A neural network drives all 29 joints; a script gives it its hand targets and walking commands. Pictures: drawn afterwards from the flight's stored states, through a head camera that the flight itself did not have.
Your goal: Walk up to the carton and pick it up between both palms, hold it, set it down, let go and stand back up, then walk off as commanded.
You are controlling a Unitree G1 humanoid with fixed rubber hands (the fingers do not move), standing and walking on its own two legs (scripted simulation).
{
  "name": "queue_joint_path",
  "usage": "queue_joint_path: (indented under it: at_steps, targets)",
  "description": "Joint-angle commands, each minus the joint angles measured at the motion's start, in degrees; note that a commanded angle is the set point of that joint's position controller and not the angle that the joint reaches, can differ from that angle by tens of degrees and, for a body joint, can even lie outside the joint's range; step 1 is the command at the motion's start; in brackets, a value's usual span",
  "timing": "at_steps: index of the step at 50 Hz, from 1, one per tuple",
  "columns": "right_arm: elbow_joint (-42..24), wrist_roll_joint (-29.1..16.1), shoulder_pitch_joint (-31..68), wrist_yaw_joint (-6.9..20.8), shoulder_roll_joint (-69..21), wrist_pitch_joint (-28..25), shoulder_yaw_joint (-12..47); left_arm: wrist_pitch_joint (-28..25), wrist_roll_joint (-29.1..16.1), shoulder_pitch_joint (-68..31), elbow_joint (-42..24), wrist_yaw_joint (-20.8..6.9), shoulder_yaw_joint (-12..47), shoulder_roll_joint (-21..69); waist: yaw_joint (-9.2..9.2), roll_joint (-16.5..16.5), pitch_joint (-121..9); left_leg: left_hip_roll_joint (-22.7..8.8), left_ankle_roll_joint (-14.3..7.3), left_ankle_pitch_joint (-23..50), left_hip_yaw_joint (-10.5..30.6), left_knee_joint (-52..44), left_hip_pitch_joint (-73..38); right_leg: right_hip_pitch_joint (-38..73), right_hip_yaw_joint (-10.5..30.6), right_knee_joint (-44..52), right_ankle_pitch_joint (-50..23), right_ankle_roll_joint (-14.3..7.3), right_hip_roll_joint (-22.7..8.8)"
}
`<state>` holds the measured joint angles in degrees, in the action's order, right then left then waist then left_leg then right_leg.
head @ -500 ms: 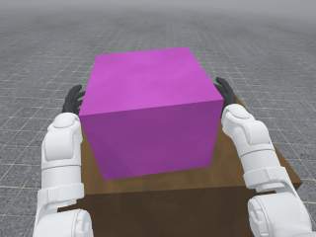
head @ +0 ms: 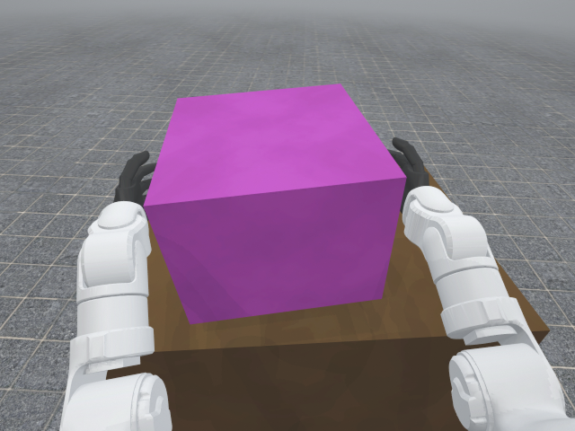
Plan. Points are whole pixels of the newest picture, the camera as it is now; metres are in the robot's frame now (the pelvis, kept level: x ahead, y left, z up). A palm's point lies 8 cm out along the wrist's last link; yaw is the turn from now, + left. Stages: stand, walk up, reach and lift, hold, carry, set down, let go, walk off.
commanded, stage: hold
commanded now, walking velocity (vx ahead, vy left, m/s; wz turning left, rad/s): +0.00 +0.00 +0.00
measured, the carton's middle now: (272, 191) +0.44 +0.01 +0.17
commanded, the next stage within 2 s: none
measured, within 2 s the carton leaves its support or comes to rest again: neither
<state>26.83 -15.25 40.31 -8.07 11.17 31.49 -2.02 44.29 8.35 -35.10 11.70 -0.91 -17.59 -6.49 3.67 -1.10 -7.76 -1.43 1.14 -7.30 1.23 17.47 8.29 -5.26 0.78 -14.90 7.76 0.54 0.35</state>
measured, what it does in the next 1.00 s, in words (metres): stands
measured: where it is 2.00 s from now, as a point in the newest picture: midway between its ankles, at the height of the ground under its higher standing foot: outside the picture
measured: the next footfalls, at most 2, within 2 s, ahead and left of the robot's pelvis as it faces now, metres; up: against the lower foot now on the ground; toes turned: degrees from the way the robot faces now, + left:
none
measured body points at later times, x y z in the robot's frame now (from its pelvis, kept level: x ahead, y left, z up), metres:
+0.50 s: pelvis +0.00 +0.00 +0.00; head -0.06 +0.02 +0.45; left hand +0.37 +0.20 +0.20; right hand +0.37 -0.18 +0.21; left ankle +0.02 +0.13 -0.75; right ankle +0.00 -0.13 -0.75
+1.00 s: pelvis +0.00 +0.01 +0.00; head -0.06 +0.02 +0.45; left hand +0.37 +0.20 +0.21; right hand +0.38 -0.17 +0.22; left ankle +0.02 +0.13 -0.75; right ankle +0.00 -0.13 -0.75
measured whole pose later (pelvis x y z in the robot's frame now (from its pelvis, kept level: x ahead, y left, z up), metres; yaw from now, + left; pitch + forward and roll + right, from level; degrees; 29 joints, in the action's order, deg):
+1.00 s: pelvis +0.00 +0.01 +0.00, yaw +0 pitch -2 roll -1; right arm 28.2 -15.9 41.8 -8.0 11.8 32.1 -2.0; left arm 45.3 8.7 -36.2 12.0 -0.5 -16.9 -6.8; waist 4.0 -1.1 -7.5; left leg -0.8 0.7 -7.6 2.0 18.0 8.0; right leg -4.3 1.0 -14.3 7.7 1.0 0.1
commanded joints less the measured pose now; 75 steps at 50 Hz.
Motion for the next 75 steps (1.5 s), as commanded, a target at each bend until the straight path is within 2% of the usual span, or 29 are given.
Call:
queue_joint_path:
  at_steps: [1,3,5,7,9,12,15,16,23,32,35,37,39,40,42,43,44,46,51,53,55,57,61,63,66,67,71,72,75]
  targets:
    - [-20.23,-8.43,46.65,8.56,-32.81,-3.5,18.13,-5.38,-11.08,-43.69,-11.03,-9.61,27.05,32.0,1.09,1.39,-20.72,4.38,0.48,10.02,-1.43,0.25,-8.97,4.8,-0.54,0.96,-10.22,0.9,3.36]
    - [-17.68,-8.39,46.38,8.75,-32.24,-3.07,16.7,-5.23,-10.27,-44.53,-9.77,-10.0,26.15,31.36,0.78,2.84,-19.68,4.13,0.46,6.53,-1.37,-0.31,-8.28,3.97,-0.19,1.2,-7.67,0.84,2.56]
    - [-22.9,-9.36,47.48,8.3,-34.39,-3.87,18.57,-5.85,-11.94,-45.43,-14.71,-9.75,27.93,30.89,1.54,2.11,-25.67,4.43,0.54,12.32,-0.99,0.63,-9.6,7.63,-0.47,-0.17,-13.71,1.2,3.12]
    - [-22.83,-9.57,49.04,8.58,-33.51,-3.72,18.86,-5.59,-11.22,-45.08,-12.84,-9.36,27.22,31.21,0.24,2.24,-23.26,4.02,0.79,11.81,-0.68,0.66,-9.78,4.91,-0.76,0.62,-11.08,0.93,3.6]
    - [-22.81,-9.79,45.18,8.26,-31.69,-3.39,18.05,-5.1,-11.36,-43.01,-14.94,-9.61,28.36,31.72,1.74,3.24,-21.67,4.12,1.54,14.22,-0.68,0.98,-10.36,6.37,-0.41,1.02,-13.41,0.64,3.56]
    - [-24.97,-10.82,45.11,8.72,-31.45,-3.09,19.13,-5.25,-11.68,-41.95,-17.66,-9.01,29.05,32.38,0.78,3.36,-23.57,3.88,1.91,17.58,-0.42,1.3,-11.58,6.14,-0.59,0.29,-14.56,0.35,4.14]
    - [-19.06,-9.57,43.41,9.12,-30.3,-2.51,16.68,-4.38,-10.33,-43.72,-15.6,-9.57,28.15,30.84,1.84,5.2,-17.09,3.89,1.74,11.0,-0.66,-0.18,-8.73,3.93,-1.17,0.51,-8.23,0.09,3.49]
    - [-19.17,-9.42,46.53,9.48,-30.09,-2.9,16.72,-4.31,-10.13,-44.26,-13.16,-9.67,27.32,30.89,0.78,4.35,-17.32,3.76,1.37,8.69,-0.7,-0.6,-7.92,3.11,-0.96,1.35,-5.03,-0.27,3.36]
    - [-25.95,-10.28,46.46,9.13,-33.2,-3.39,19.59,-5.07,-12.21,-43.96,-17.88,-8.69,29.82,32.28,0.95,3.17,-25.92,4.21,1.52,15.96,-0.66,1.58,-10.41,7.04,-0.38,-0.19,-15.3,0.74,3.72]
    - [-20.74,-8.48,47.82,9.06,-32.03,-2.67,16.73,-4.34,-10.17,-43.82,-10.92,-10.04,25.62,29.48,0.34,1.11,-18.41,4.43,-0.05,6.37,-1.6,-0.82,-6.46,4.87,-0.07,1.6,-7.89,1.18,2.73]
    - [-24.48,-9.66,48.98,9.05,-33.79,-3.59,18.92,-5.76,-12.83,-46.8,-16.37,-8.72,30.4,32.85,0.9,3.63,-26.07,4.07,1.06,11.13,-0.79,0.36,-10.1,5.26,-0.46,0.36,-11.08,0.78,3.6]
    - [-20.61,-8.06,50.3,9.19,-32.94,-3.06,17.61,-5.29,-10.74,-45.71,-9.56,-9.08,25.89,30.26,-0.71,0.72,-21.17,4.35,-0.18,5.79,-1.0,-0.73,-6.7,3.47,-0.46,1.48,-5.67,1.0,2.95]
    - [-18.33,-8.22,49.23,9.64,-32.84,-2.97,16.73,-5.33,-10.87,-46.79,-11.02,-9.56,26.19,31.21,0.33,2.39,-19.46,3.86,-0.08,4.54,-1.37,-1.49,-6.94,3.34,-0.43,1.41,-4.6,0.69,2.8]
    - [-17.34,-8.51,47.47,9.89,-33.15,-2.94,15.98,-6.02,-11.98,-49.92,-15.53,-9.38,27.9,31.73,1.06,2.88,-23.8,3.69,0.53,5.68,-0.79,-0.84,-8.05,3.8,-0.22,0.74,-6.07,0.39,3.17]
    - [-18.24,-8.53,48.82,9.7,-33.0,-3.3,16.24,-5.34,-11.18,-47.29,-11.97,-9.42,26.77,31.73,-0.15,2.7,-22.3,4.31,0.27,8.05,-0.85,-0.21,-7.56,4.4,-0.62,0.49,-7.43,0.38,3.05]
    - [-20.67,-8.79,49.95,9.21,-32.53,-3.27,17.69,-4.82,-10.99,-44.03,-8.58,-9.49,26.62,31.49,0.56,1.5,-22.29,4.18,0.42,9.92,-1.02,0.0,-7.95,5.74,-0.58,0.64,-10.15,0.65,3.09]
    - [-19.53,-8.84,46.01,9.13,-31.22,-2.76,16.78,-5.11,-11.04,-44.52,-12.02,-9.69,27.47,31.73,2.0,4.21,-22.12,4.12,1.34,12.19,-0.9,0.83,-9.15,6.46,-0.08,0.26,-12.41,0.44,2.93]
    - [-17.77,-9.4,48.6,9.44,-32.92,-2.68,17.3,-5.12,-10.91,-45.75,-10.28,-9.63,25.8,31.5,0.0,2.53,-20.79,3.99,0.88,9.31,-0.68,-0.07,-8.07,4.68,-0.19,1.02,-8.89,0.86,3.31]
    - [-20.32,-9.94,44.5,9.26,-31.48,-2.77,17.83,-5.0,-10.63,-43.73,-14.24,-9.55,26.64,31.35,1.2,3.69,-22.73,3.94,1.78,15.69,-0.45,1.13,-10.37,7.03,-0.56,0.66,-13.69,0.22,3.78]
    - [-22.08,-10.38,47.03,9.09,-31.47,-3.16,18.6,-4.43,-10.19,-40.91,-12.85,-10.02,26.99,32.02,0.32,2.34,-20.37,4.28,1.35,13.17,-0.82,0.1,-8.82,7.23,-0.76,0.88,-11.67,0.75,3.74]
    - [-22.19,-9.91,46.05,9.42,-31.63,-3.12,17.49,-5.18,-11.4,-45.49,-16.53,-9.34,28.46,31.74,1.65,3.52,-21.54,3.8,1.33,12.21,-0.29,0.34,-10.46,5.65,-0.91,0.56,-11.06,0.57,3.58]
    - [-24.62,-10.97,45.94,9.37,-33.07,-3.28,19.74,-5.24,-12.29,-44.59,-18.83,-9.1,28.91,31.46,0.37,3.09,-25.94,4.08,1.63,17.53,-0.52,2.07,-11.73,6.35,-0.57,-0.26,-15.24,0.27,4.04]
    - [-21.28,-9.43,44.17,9.33,-31.54,-2.29,17.51,-4.64,-11.11,-44.19,-16.25,-9.49,28.54,31.14,1.7,3.86,-19.41,3.74,1.69,11.44,-0.28,0.28,-9.68,5.05,-0.7,0.56,-10.43,0.08,3.75]
    - [-22.12,-9.25,48.48,9.59,-31.73,-2.91,17.84,-4.42,-10.12,-42.76,-12.01,-9.59,26.76,31.25,-0.24,2.91,-18.47,3.77,0.57,8.88,-0.62,-0.72,-7.43,4.14,-0.48,1.25,-6.78,0.3,3.33]
    - [-24.09,-9.78,46.72,9.06,-32.3,-3.34,19.33,-5.05,-10.62,-43.03,-15.74,-9.05,29.14,32.53,1.04,3.1,-22.64,3.83,1.48,13.56,-0.78,0.75,-10.19,6.26,-0.65,0.38,-12.44,0.55,3.71]
    - [-25.59,-10.28,48.08,9.43,-32.47,-3.5,19.62,-5.25,-11.56,-44.52,-17.27,-8.74,28.64,31.65,0.01,2.97,-25.75,4.28,0.99,14.05,-0.5,1.08,-10.16,6.21,-0.7,-0.14,-13.91,0.61,3.72]
    - [-17.53,-7.63,47.69,9.37,-32.4,-2.42,16.22,-4.58,-9.17,-44.09,-8.47,-9.71,23.83,29.3,-0.67,0.35,-15.67,4.48,-0.73,2.47,-1.55,-1.88,-5.28,3.71,-0.1,2.24,-3.18,0.87,2.28]
    - [-19.0,-7.98,49.21,9.6,-32.8,-3.14,15.79,-5.37,-10.97,-47.04,-11.17,-9.62,26.52,31.33,0.86,1.63,-19.63,3.95,-0.39,3.75,-1.15,-1.6,-6.71,2.85,-0.07,1.44,-3.79,0.49,2.75]
    - [-22.51,-9.42,48.52,8.95,-32.35,-3.54,17.72,-5.74,-12.04,-45.09,-13.07,-9.36,27.66,30.32,-0.02,3.0,-25.19,4.61,0.54,11.55,-0.95,0.44,-8.73,6.12,-0.12,0.47,-11.56,0.85,3.1]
